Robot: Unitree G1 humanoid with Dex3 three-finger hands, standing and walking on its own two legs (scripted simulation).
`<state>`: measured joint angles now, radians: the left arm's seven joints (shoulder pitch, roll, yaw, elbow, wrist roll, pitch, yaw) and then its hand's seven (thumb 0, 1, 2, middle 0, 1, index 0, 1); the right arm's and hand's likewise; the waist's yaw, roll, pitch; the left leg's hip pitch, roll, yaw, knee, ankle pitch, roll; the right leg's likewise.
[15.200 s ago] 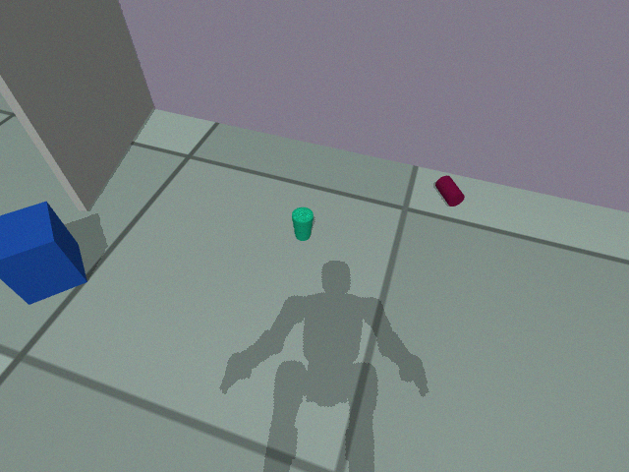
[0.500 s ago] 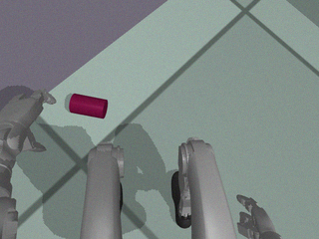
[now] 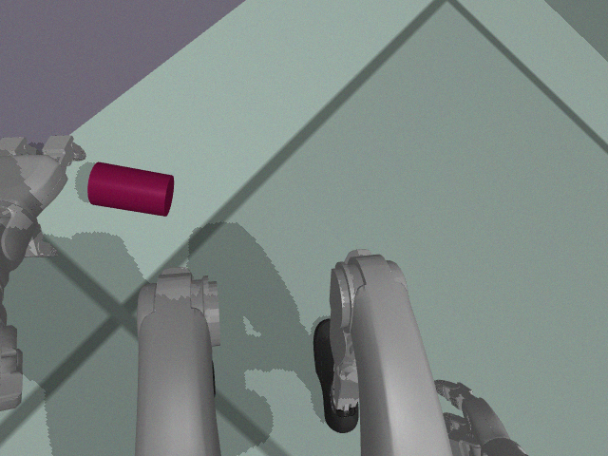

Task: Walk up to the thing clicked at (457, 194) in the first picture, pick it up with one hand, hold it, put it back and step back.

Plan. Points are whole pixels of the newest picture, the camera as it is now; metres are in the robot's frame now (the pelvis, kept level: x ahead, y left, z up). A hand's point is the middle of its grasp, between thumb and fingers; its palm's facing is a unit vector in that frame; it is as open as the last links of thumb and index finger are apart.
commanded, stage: rise first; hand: left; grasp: from above
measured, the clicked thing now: (133, 189) +0.49 +0.23 -0.32
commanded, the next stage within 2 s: approach in 0.62 s
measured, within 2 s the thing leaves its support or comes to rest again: neither
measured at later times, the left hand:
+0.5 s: hand (58, 203) +0.43 +0.30 -0.18, palm faces -0.49 -0.06 -0.87, open 14.1 cm
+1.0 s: hand (99, 182) +0.46 +0.25 -0.19, palm faces -0.44 +0.05 -0.89, open 13.8 cm
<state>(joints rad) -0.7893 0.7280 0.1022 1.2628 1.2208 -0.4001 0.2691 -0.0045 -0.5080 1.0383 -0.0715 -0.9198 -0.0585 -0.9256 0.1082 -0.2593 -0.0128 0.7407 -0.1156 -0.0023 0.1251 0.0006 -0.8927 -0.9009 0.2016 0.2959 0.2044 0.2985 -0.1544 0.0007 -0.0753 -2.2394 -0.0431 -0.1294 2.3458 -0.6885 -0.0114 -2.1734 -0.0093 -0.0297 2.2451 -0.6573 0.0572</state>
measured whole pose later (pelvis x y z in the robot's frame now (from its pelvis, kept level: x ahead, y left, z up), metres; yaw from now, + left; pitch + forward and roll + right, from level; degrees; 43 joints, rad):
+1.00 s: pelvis +0.00 +0.00 -0.02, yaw -1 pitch +33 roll -8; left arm -0.98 0.75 -0.03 1.44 1.41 -0.44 0.43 0.00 -0.45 0.94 -0.09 -1.02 -0.11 -0.99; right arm 0.11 -0.25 0.03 0.78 -0.16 0.01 0.12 0.00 -0.92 -0.90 0.20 0.30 0.20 0.30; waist -0.24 -0.03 -0.06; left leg -2.30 -0.04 -0.14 2.42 -0.71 -0.02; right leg -2.24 0.01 -0.04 2.32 -0.66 0.06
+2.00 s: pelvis +0.00 +0.00 -0.02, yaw -2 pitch +33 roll -10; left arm -1.04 0.76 -0.02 1.56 1.43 -0.39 0.44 0.00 -0.44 0.95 -0.08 -1.02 -0.11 -0.98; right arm 0.11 -0.27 0.09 0.71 -0.16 0.01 0.13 0.00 -0.91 -0.90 0.20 0.30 0.20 0.30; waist -0.29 -0.04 -0.04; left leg -2.31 -0.04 -0.14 2.41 -0.68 0.00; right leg -2.23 0.00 -0.04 2.29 -0.64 0.05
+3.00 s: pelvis +0.01 +0.00 -0.05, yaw -6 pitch +30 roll -12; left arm -0.98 0.85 0.01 1.66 1.46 -0.38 0.65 0.00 -0.44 0.99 -0.09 -0.99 -0.10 -0.98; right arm 0.08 -0.30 0.17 0.76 -0.28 -0.11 0.20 0.00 -0.91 -0.90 0.20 0.30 0.20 0.30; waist -0.35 -0.08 0.06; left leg -2.33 -0.03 -0.22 2.55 -0.75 -0.02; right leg -2.26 0.04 -0.10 2.38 -0.66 0.07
